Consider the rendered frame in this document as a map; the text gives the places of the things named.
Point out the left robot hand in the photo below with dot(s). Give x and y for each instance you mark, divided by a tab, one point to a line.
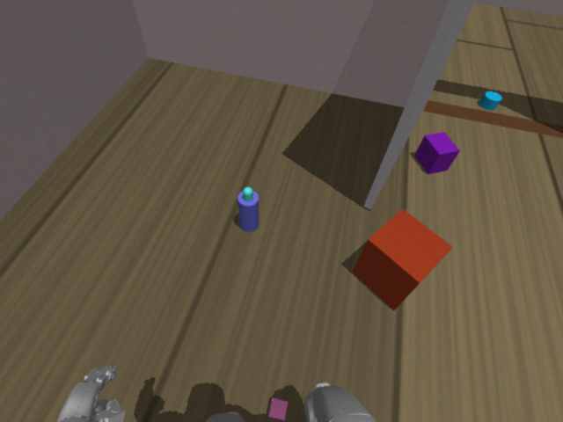
83	402

